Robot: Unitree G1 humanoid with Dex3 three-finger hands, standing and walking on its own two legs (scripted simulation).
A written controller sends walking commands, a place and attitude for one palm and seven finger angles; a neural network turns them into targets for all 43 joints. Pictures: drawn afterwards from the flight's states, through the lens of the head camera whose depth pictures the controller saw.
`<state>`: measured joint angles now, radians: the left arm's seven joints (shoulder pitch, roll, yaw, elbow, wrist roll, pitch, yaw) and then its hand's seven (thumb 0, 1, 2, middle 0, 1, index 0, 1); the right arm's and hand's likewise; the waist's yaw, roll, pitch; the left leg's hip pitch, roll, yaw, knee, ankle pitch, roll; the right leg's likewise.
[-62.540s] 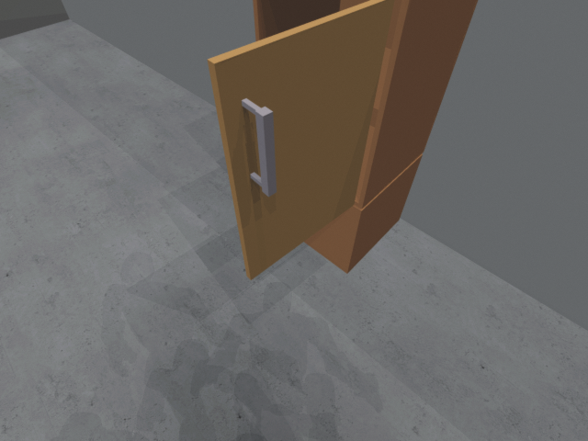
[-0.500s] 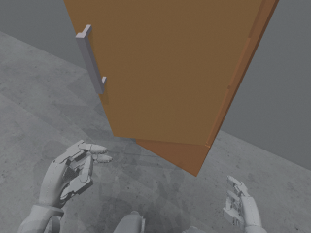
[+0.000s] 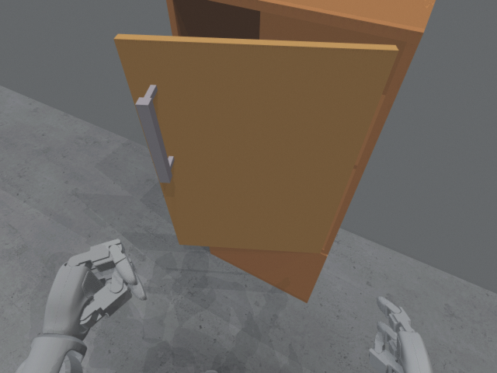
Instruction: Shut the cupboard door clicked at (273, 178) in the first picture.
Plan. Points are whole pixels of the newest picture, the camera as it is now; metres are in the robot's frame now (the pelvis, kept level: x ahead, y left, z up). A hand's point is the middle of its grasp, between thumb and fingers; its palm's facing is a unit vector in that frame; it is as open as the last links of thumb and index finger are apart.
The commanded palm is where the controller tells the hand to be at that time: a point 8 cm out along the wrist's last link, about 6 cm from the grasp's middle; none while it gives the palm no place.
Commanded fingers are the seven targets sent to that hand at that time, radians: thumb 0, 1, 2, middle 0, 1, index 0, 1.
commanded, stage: raise the hand and make a fist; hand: left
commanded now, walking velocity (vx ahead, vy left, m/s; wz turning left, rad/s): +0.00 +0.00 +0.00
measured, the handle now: (159, 137) +0.47 +0.20 +0.13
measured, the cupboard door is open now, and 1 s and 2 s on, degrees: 25 25 24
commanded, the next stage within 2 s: bring the fist close to the handle in 0.72 s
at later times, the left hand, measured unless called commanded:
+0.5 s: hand (111, 262) +0.23 +0.20 +0.13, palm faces +0.01 -1.00 -0.02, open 3.1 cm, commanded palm +0.20 +0.25 +0.13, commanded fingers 0.00 0.90 0.90 -1.30 -1.50 -1.30 -1.50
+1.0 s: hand (123, 256) +0.24 +0.18 +0.13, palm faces +0.07 -1.00 -0.05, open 3.1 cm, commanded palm +0.22 +0.23 +0.13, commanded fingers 0.00 0.90 0.90 -1.30 -1.50 -1.30 -1.50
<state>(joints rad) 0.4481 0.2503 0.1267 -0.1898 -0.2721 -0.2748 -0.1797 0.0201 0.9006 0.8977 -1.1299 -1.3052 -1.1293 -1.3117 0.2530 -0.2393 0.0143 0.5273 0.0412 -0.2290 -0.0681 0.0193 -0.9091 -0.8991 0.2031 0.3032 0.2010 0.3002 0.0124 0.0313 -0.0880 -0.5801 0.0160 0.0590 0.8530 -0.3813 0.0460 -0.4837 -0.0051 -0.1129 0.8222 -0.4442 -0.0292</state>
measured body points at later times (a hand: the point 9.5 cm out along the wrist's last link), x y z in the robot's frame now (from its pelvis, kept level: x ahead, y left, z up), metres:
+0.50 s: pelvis +0.00 +0.01 +0.02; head -0.01 +0.00 +0.47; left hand +0.22 +0.25 +0.13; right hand +0.18 -0.22 -0.05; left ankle +0.03 +0.09 -0.70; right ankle -0.01 -0.10 -0.70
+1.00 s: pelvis +0.00 -0.01 +0.02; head +0.00 -0.02 +0.47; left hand +0.23 +0.24 +0.13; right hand +0.18 -0.24 -0.05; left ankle +0.03 +0.09 -0.70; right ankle -0.01 -0.10 -0.70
